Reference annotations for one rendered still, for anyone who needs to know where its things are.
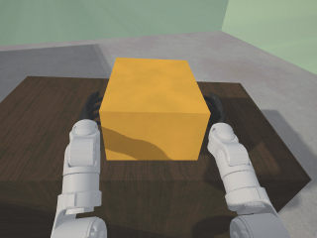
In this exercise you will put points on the left robot forearm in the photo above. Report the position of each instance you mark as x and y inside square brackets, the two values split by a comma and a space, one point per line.
[81, 173]

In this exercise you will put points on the right robot forearm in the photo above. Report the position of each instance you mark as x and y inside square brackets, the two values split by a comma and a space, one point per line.
[243, 191]

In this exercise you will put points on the pedestal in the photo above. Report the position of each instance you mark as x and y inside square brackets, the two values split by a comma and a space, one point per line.
[139, 198]

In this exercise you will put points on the right robot upper arm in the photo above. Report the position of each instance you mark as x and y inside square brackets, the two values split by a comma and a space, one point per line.
[262, 225]

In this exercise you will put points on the left robot upper arm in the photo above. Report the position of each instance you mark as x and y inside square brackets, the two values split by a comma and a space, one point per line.
[86, 227]

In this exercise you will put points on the robot left hand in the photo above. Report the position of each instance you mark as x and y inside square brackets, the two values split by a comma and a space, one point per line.
[89, 107]

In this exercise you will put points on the robot right hand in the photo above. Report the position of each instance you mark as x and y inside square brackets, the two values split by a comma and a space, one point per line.
[217, 114]

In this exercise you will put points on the carton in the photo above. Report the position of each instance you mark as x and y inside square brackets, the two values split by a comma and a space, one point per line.
[153, 110]

